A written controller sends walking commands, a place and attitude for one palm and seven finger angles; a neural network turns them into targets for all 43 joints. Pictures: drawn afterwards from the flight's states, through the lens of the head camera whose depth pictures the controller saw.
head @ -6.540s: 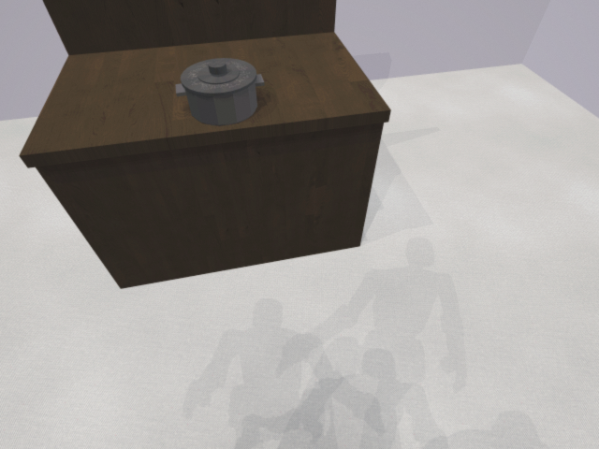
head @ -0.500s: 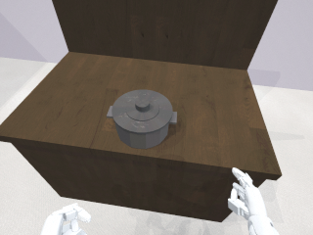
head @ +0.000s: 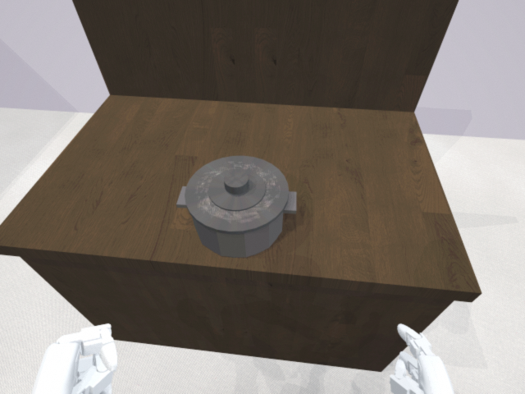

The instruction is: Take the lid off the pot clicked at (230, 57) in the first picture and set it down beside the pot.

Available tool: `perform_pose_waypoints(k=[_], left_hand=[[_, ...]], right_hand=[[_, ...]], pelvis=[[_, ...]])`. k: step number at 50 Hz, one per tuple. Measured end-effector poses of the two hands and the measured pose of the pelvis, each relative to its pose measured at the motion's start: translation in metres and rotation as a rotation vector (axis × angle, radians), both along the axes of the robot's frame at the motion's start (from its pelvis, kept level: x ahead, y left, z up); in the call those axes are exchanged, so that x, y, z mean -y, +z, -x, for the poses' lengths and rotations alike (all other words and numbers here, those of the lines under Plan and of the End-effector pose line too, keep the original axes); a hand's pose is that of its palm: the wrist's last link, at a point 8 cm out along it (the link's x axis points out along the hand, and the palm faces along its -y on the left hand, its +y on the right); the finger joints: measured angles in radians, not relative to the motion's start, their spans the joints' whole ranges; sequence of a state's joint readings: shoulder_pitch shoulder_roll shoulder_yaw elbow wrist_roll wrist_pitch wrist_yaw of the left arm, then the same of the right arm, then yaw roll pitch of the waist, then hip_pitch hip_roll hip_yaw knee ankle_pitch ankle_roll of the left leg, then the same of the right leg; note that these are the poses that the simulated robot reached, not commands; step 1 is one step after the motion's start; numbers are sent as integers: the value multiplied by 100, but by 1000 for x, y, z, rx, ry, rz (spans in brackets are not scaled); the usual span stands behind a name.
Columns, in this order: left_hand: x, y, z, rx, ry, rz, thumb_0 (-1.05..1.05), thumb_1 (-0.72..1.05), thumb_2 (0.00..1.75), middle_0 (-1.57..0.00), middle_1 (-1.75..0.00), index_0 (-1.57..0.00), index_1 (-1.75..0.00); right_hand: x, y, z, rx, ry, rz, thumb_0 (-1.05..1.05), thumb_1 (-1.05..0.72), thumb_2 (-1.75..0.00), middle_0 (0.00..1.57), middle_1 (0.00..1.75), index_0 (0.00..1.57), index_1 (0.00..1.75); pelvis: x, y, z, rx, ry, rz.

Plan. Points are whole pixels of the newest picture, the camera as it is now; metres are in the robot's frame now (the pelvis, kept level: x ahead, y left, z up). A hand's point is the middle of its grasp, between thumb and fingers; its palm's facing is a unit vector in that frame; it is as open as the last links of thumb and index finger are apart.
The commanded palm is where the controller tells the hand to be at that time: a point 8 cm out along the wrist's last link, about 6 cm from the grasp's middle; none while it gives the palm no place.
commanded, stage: raise the hand higher, near the body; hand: left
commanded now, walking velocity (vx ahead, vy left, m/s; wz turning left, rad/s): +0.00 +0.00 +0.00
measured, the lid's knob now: (236, 182) +0.48 +0.11 +0.04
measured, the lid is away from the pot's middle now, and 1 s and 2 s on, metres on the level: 0.00 0.00 0.00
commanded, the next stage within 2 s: reach forward and open the fingers in 0.44 s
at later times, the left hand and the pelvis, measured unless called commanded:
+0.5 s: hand (85, 319) +0.17 +0.24 +0.09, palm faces +0.31 -0.85 -0.42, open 3.1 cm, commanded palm +0.13 +0.28 +0.12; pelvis +0.01 +0.01 +0.00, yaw +0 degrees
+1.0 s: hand (74, 302) +0.19 +0.26 +0.09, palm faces -0.24 -0.05 -0.97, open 3.7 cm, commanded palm +0.19 +0.26 +0.15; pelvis -0.01 +0.00 +0.01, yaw +0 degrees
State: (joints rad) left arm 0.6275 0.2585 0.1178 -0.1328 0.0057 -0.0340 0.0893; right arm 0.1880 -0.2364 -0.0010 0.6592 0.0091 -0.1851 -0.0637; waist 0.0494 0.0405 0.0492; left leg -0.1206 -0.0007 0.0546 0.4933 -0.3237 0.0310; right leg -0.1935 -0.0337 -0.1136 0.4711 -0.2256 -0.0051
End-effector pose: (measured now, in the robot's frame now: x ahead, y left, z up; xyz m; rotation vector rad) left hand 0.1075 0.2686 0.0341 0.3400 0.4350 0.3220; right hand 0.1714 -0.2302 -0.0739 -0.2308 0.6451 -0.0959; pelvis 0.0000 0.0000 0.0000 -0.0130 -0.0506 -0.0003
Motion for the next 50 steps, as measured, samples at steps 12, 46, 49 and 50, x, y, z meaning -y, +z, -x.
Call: perform_pose_waypoints(k=[12,46,49,50], left_hand=[[-4,41,-16,161,-27,-50,2,90,90,-130,-149,-130,-150],[1,113,-70,-155,-544,-1076,1,58,104,-118,-112,-118,-112],[3,116,-76,-169,-593,-1074,1,49,108,-115,-102,-115,-102],[3,117,-77,-171,-604,-1073,1,46,110,-114,-98,-114,-98]], right_hand=[[-21,16,-34,82,65,-26,1,-90,-90,20,30,20,30],[-6,-11,-28,-102,55,-86,1,-91,-90,20,30,20,30],[-5,-10,-25,-102,59,-88,1,-91,-90,20,30,20,30],[-4,-10,-24,-103,60,-90,1,-91,-90,20,30,20,30]], pelvis=[[-3,2,-7,9,0,4],[-2,4,9,-33,-9,-10],[1,5,12,-25,-3,-10],[2,5,13,-23,-3,-10]])
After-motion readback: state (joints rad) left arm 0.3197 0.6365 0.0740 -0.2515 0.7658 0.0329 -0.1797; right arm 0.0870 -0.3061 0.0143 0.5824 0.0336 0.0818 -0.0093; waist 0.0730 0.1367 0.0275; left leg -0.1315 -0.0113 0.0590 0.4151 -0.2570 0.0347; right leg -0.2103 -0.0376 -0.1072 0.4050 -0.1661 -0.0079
